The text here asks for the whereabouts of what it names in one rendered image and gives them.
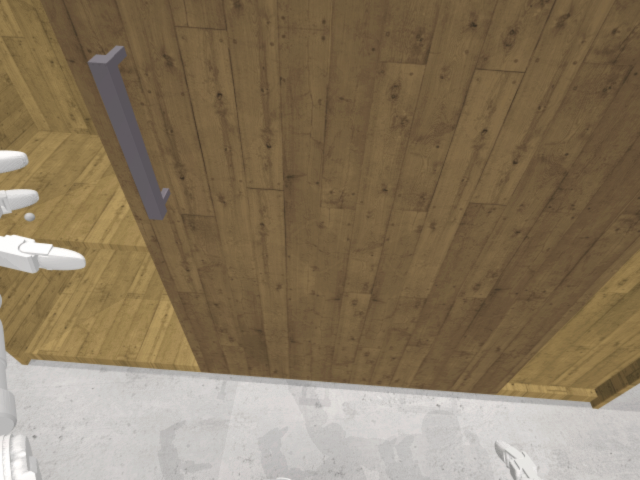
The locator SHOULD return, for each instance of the left robot upper arm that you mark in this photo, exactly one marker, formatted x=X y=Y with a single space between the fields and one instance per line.
x=16 y=459

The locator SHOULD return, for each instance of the handle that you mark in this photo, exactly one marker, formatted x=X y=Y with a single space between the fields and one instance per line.
x=109 y=82

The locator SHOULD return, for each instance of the robot right hand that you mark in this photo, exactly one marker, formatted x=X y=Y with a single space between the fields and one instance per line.
x=520 y=465

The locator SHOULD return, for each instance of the robot left hand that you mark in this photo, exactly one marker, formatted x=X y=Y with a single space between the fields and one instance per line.
x=21 y=253

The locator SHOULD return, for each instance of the wardrobe door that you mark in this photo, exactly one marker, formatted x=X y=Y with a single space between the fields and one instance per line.
x=599 y=341
x=403 y=193

